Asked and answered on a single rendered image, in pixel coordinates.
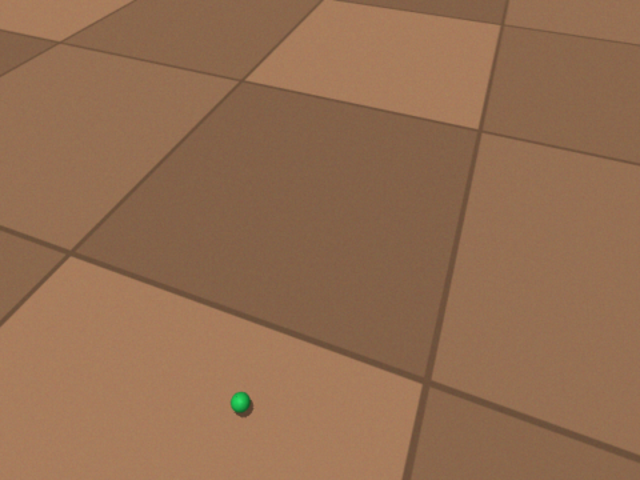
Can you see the ball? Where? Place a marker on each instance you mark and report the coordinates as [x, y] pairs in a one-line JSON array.
[[240, 402]]

